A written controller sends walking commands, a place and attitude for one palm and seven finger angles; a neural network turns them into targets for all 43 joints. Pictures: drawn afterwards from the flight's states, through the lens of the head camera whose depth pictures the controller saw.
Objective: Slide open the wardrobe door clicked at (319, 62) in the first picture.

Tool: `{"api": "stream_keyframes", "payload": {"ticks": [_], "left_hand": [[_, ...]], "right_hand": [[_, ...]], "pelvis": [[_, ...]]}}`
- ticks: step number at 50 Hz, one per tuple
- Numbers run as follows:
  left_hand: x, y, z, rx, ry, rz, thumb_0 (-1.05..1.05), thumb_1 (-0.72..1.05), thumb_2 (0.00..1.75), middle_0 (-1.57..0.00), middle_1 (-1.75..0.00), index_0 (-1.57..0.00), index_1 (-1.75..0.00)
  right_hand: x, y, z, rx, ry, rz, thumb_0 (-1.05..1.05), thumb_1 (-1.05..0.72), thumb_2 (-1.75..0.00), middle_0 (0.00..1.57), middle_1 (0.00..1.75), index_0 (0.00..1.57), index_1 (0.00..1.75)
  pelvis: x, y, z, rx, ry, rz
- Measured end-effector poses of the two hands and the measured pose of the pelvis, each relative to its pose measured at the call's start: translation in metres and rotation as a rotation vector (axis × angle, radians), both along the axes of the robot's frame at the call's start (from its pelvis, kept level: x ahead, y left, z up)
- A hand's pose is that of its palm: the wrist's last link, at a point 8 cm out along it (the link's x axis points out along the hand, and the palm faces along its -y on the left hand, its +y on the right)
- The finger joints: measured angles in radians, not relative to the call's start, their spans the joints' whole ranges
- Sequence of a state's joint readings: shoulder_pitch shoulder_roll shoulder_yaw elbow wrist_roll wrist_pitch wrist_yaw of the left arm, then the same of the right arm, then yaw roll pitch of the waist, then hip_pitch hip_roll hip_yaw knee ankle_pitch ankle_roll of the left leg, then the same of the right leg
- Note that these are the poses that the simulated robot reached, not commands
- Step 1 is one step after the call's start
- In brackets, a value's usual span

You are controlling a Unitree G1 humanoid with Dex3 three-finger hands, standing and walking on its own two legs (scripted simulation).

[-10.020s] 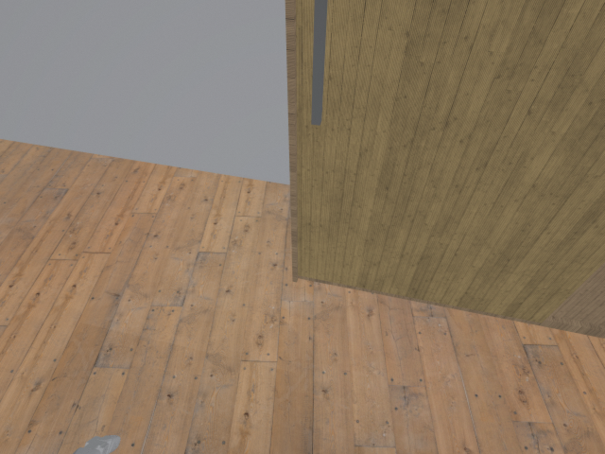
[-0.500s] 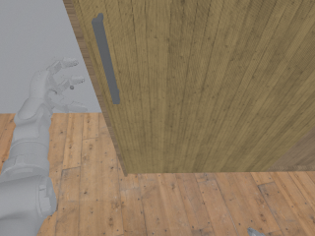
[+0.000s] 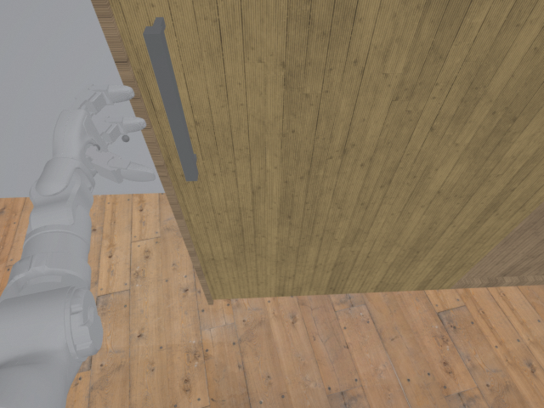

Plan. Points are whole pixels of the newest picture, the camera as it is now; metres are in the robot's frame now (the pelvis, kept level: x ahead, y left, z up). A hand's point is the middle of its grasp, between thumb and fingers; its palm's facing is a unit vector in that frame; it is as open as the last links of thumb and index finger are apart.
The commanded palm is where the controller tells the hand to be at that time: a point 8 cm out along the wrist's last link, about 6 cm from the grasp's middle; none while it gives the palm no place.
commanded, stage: move the hooked fingers beside the handle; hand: left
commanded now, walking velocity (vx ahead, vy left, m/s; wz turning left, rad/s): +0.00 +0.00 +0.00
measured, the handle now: (178, 111) +0.53 +0.15 +0.14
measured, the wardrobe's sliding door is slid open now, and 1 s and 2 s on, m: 0.00 0.00 0.00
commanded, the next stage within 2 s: feel for the door with the fingertips in 0.64 s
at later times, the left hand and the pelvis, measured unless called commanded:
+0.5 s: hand (130, 141) +0.45 +0.20 +0.15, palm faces +0.03 -1.00 +0.00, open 14.0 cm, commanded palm +0.43 +0.26 +0.15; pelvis -0.01 +0.00 +0.00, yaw +1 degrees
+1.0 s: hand (138, 142) +0.45 +0.19 +0.15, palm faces +0.00 -1.00 +0.02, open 14.0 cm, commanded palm +0.43 +0.24 +0.15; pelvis -0.01 +0.00 +0.00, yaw +1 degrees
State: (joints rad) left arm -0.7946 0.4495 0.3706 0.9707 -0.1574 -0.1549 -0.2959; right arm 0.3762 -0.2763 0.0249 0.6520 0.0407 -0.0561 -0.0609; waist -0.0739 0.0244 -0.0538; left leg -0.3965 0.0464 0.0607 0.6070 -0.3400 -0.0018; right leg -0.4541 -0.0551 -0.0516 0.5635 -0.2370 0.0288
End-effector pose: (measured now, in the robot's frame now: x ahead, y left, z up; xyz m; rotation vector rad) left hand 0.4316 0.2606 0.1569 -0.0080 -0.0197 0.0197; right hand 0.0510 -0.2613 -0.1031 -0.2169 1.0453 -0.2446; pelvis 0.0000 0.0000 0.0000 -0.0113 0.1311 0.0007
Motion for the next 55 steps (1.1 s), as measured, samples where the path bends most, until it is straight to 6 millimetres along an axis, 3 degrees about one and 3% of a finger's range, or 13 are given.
{"api": "stream_keyframes", "payload": {"ticks": [17,28,39,45,55], "left_hand": [[-0.008,-0.001,0.000,0.008,0.009,0.004,-0.02,-0.50,0.30,-0.30,-1.20,-0.30,-1.20],[0.001,-0.006,-0.003,0.011,0.009,0.007,-0.02,-0.50,0.30,-0.30,-1.20,-0.30,-1.20],[-0.001,0.004,-0.006,0.005,0.009,0.010,-0.02,-0.50,0.30,-0.30,-1.20,-0.30,-1.20],[-0.002,-0.002,-0.007,0.000,0.004,-0.010,-0.02,-0.50,0.30,-0.30,-1.20,-0.30,-1.20],[0.004,-0.031,-0.009,-0.010,0.010,-0.017,-0.02,-0.50,0.30,-0.30,-1.20,-0.30,-1.20]], "right_hand": [[0.012,0.001,0.001,-0.004,-0.035,0.033,0.00,-0.90,-0.89,0.20,0.30,0.20,0.30],[-0.007,-0.004,-0.003,-0.013,0.008,0.011,0.00,-0.90,-0.89,0.20,0.30,0.20,0.30],[-0.023,-0.008,-0.004,-0.018,0.057,-0.020,0.01,-0.90,-0.89,0.20,0.30,0.20,0.30],[-0.016,-0.007,-0.003,-0.021,0.050,-0.006,0.01,-0.90,-0.89,0.20,0.30,0.20,0.30],[0.008,0.003,-0.002,0.005,-0.020,0.024,0.01,-0.90,-0.89,0.20,0.30,0.20,0.30]], "pelvis": [[-0.007,-0.002,-0.001,0.000,-0.011,0.017],[-0.010,-0.003,-0.003,0.001,0.006,0.011],[-0.008,-0.004,-0.003,-0.001,0.011,0.004],[-0.007,-0.003,-0.003,-0.004,0.010,0.012],[-0.006,0.000,-0.003,-0.002,0.007,0.012]]}}
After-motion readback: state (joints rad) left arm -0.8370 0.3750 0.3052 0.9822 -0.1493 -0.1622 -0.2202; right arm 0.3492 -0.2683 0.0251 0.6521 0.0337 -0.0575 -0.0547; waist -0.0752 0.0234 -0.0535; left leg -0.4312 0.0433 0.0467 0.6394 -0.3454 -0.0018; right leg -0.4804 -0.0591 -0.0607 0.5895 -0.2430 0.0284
